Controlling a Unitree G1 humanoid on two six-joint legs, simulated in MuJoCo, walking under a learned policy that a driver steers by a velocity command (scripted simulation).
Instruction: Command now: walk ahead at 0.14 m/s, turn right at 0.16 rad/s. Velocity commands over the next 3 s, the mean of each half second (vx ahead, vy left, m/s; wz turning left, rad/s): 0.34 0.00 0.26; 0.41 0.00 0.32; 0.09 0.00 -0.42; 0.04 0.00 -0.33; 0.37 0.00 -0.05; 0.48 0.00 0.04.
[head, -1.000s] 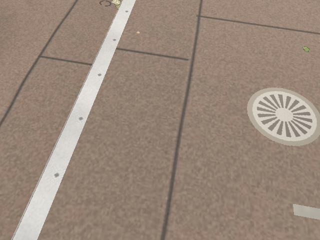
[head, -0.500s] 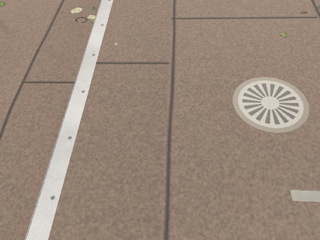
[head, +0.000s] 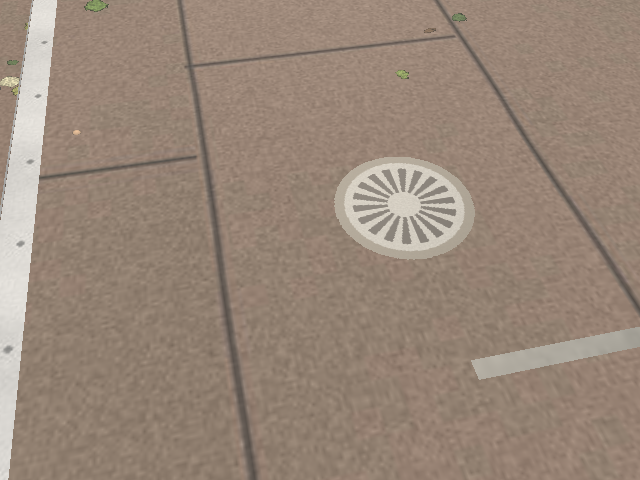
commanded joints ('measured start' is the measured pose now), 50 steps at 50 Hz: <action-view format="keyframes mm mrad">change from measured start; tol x32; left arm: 1 6 154 36 -70 -12 -31 7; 50 237 56 22 52 -16 -69 -3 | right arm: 1 80 -180 -33 -41 -4 -31 8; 50 -14 -90 -9 -107 -13 -90 26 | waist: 1 -30 204 -54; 34 65 -35 83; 41 -137 162 -480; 50 47 89 -82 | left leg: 1 165 372 -538 -306 -260 276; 14 -32 168 -351 -250 -161 173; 18 -545 37 -118 482 -349 23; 23 -580 124 -98 625 -15 10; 34 -406 95 69 161 193 40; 38 97 -49 130 90 124 156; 40 701 351 -622 -13 -55 372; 50 14 238 28 -271 774 234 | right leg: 1 -267 -27 -39 322 -202 28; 15 264 -74 -175 -269 267 10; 19 385 -468 371 -461 -282 -205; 37 345 -349 -372 -183 1138 -94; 39 13 -291 -383 292 828 -38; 40 -373 -103 -300 670 -161 11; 50 -215 -177 -115 431 211 64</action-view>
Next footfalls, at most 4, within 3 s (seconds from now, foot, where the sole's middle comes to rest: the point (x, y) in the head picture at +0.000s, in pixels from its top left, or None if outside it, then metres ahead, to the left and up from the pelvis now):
0.32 right None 0.13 -0.13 -0.77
0.78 left None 0.39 0.21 -0.77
1.30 right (299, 425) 0.59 0.07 -0.77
1.70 left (184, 445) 0.55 0.30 -0.77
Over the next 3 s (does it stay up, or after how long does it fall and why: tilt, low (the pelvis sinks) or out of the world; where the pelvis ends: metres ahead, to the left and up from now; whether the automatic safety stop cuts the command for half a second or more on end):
stays up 0.91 0.18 -0.01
